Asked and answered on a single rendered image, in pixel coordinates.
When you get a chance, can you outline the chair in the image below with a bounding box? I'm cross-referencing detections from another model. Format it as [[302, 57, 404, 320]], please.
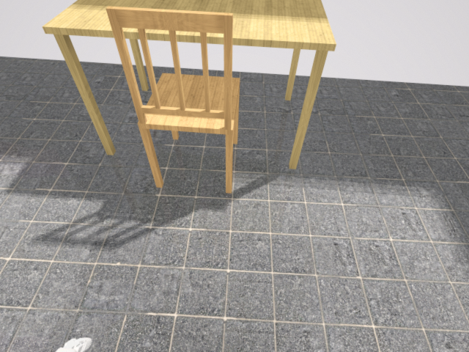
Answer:
[[106, 6, 240, 194]]

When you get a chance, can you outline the robot left hand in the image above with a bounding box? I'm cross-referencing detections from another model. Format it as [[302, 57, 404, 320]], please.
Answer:
[[56, 337, 92, 352]]

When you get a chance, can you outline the table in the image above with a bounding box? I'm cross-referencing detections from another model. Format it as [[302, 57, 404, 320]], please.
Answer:
[[42, 0, 336, 169]]

